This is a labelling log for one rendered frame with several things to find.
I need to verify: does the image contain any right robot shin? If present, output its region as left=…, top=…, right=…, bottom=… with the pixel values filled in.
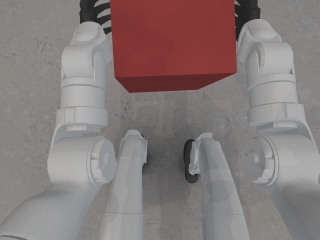
left=188, top=132, right=222, bottom=174

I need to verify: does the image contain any right robot foot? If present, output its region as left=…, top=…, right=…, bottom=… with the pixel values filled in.
left=183, top=139, right=199, bottom=184

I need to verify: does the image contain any carton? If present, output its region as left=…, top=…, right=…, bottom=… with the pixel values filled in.
left=109, top=0, right=237, bottom=93

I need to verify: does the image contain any robot left forearm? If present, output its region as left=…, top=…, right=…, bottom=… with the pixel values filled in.
left=47, top=21, right=113, bottom=175

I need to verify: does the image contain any left robot hand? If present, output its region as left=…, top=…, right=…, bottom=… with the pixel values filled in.
left=79, top=0, right=112, bottom=35

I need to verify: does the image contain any robot left upper arm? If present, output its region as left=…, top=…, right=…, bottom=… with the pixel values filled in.
left=0, top=135, right=118, bottom=240

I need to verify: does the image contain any right robot hand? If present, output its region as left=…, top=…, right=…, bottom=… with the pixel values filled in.
left=234, top=0, right=261, bottom=42

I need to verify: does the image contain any robot right upper arm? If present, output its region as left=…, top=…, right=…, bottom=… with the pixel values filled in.
left=242, top=134, right=320, bottom=240

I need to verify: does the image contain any robot right forearm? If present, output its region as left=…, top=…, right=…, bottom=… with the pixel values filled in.
left=237, top=19, right=320, bottom=156

